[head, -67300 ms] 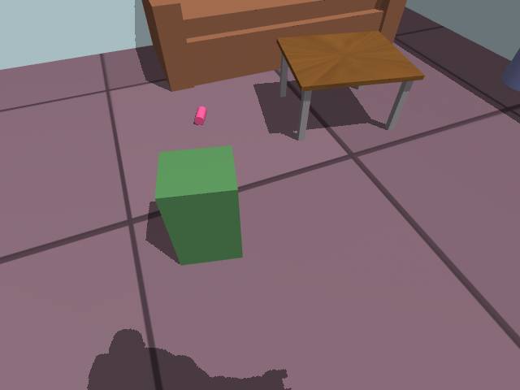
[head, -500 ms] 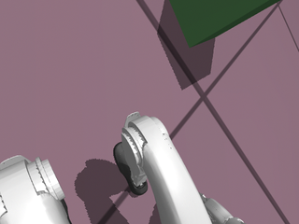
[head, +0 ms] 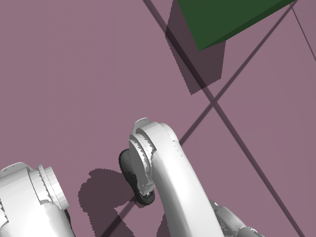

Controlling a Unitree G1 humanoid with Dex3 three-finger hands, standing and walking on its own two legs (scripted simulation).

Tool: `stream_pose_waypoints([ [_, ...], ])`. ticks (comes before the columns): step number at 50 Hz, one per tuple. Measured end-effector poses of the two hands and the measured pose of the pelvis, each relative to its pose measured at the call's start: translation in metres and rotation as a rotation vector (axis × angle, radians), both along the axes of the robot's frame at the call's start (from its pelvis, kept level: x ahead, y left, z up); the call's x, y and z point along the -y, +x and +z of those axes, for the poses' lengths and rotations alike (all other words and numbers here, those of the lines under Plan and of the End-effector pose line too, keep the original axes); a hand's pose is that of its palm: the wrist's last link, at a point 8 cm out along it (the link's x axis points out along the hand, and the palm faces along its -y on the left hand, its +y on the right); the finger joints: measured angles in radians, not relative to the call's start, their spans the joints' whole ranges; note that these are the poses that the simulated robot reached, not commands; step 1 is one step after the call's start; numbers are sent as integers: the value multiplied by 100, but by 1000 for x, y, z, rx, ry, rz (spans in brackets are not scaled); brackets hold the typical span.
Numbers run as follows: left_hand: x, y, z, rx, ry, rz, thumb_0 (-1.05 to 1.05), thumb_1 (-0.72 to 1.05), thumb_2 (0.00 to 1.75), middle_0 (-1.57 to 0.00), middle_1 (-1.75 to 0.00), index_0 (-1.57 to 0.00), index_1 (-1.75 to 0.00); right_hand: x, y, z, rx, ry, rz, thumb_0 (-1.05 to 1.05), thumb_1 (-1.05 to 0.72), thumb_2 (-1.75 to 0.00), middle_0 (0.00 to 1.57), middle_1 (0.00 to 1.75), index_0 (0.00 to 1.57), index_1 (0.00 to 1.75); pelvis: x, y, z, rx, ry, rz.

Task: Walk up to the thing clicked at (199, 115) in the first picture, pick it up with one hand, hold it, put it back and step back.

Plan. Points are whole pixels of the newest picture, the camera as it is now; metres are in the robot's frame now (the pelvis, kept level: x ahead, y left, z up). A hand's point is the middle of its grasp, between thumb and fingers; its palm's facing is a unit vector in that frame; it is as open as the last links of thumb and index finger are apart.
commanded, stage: close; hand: left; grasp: from above
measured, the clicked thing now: out of the picture +0.50 +0.29 -0.28
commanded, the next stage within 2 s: settle in 0.66 s
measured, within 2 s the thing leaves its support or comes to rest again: leaves its support in 1.12 s
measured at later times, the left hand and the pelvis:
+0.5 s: hand out of the picture +0.48 +0.29 -0.25, palm faces -0.45 -0.10 -0.89, open 9.2 cm; pelvis +0.00 +0.00 +0.00, yaw +0 degrees
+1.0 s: hand out of the picture +0.49 +0.29 -0.24, palm faces -0.45 -0.10 -0.89, open 9.0 cm; pelvis +0.00 +0.00 +0.00, yaw +0 degrees
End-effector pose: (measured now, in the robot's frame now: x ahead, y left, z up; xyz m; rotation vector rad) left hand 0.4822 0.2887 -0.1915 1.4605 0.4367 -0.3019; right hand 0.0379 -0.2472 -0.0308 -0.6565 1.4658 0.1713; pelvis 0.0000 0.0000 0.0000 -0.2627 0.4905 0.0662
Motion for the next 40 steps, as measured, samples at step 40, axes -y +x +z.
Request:
stream_pose_waypoints([
  [40,-1,6,5,1,2,12,1,18,30,-80,-37,-81,-34,-2,-2,4,5,-4,4,0,-91,-90,20,30,20,30,-1,0,2,-4,-3,-2],
])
